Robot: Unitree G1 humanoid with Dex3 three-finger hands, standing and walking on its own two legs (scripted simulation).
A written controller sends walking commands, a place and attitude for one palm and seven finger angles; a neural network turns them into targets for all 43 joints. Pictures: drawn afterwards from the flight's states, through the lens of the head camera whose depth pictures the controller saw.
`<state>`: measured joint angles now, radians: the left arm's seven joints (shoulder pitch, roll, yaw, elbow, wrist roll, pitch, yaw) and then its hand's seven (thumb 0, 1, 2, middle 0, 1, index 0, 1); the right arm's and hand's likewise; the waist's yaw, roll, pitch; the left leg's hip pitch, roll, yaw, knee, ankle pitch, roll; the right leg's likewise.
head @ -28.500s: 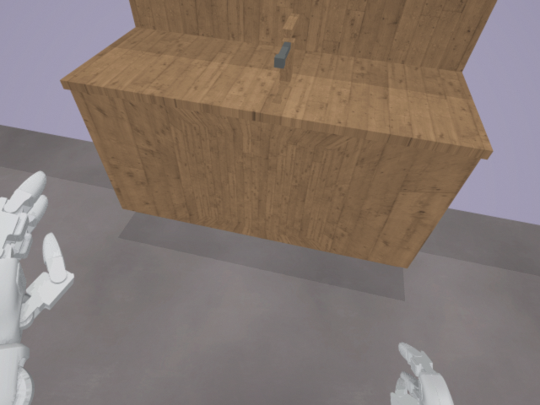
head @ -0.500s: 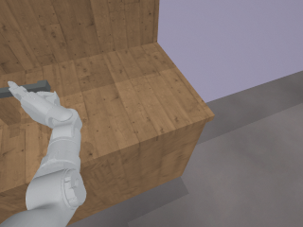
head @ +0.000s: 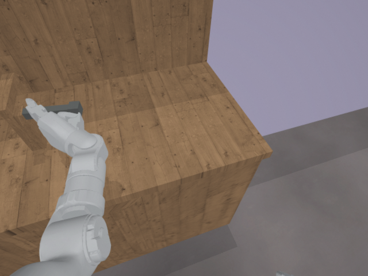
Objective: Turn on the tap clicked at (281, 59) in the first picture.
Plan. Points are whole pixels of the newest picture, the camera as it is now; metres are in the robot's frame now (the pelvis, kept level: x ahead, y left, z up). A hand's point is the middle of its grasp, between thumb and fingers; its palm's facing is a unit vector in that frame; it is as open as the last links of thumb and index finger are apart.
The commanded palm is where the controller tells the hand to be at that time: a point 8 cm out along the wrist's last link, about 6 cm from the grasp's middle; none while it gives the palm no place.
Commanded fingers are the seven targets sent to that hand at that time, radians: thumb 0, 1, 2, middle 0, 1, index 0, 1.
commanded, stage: lift the hand up off the lever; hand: left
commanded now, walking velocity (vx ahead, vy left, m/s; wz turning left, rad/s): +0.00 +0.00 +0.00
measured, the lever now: (75, 109) +0.48 +0.28 +0.09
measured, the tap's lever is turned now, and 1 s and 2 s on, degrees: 80 80 80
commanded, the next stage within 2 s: draw the hand back beside the body in 1.58 s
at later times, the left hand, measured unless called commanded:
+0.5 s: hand (79, 115) +0.42 +0.23 +0.14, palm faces +0.83 -0.55 -0.05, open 7.8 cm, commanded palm +0.36 +0.24 +0.14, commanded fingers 0.00 0.90 0.90 -0.15 -0.15 -0.15 -0.15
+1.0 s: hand (72, 111) +0.41 +0.23 +0.16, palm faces +0.83 -0.55 -0.05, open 7.8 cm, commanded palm +0.35 +0.25 +0.16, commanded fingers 0.00 0.90 0.90 -0.15 -0.15 -0.15 -0.15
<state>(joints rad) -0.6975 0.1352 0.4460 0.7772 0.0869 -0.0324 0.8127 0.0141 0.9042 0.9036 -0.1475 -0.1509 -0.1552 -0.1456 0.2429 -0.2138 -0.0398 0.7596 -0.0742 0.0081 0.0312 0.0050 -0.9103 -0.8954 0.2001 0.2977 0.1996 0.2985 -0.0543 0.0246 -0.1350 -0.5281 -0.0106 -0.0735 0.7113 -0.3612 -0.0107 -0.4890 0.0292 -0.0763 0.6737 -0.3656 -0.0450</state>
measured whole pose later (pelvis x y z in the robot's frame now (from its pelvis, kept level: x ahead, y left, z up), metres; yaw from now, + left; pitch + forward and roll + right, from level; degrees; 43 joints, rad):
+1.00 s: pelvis -0.02 -0.01 +0.01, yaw +0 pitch +5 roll +0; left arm -0.69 0.13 0.40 0.66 0.05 0.12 0.79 0.01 0.90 0.90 -0.15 -0.15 -0.15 -0.15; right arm 0.20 -0.22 -0.03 0.79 -0.04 -0.03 -0.02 0.01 -0.91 -0.90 0.20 0.30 0.20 0.30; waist -0.02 0.04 -0.10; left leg -0.41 0.00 -0.08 0.61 -0.29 -0.03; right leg -0.39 0.03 -0.08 0.60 -0.31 -0.06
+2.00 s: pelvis -0.01 +0.00 +0.02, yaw -4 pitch -2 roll +0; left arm -0.16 0.30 0.27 0.20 -0.11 0.10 0.17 0.01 0.90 0.90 -0.17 -0.18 -0.17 -0.17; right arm 0.21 -0.22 0.01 0.66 0.04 0.00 -0.07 0.01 -0.91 -0.90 0.20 0.30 0.20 0.30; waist -0.01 0.05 -0.03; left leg -0.15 0.01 0.00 0.45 -0.26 -0.01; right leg -0.16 0.05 0.00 0.46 -0.26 -0.05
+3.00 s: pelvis -0.01 +0.01 +0.03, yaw -2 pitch -6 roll +0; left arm 0.43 0.32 0.25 -0.36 -0.07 -0.12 0.10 0.01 0.90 0.90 -0.21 -0.30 -0.21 -0.30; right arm 0.17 -0.22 0.01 0.65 0.00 -0.10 -0.06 0.01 -0.91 -0.90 0.20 0.30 0.20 0.30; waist 0.07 0.06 0.02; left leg -0.07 0.00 -0.03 0.40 -0.23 0.00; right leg -0.04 0.03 -0.03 0.36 -0.22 -0.03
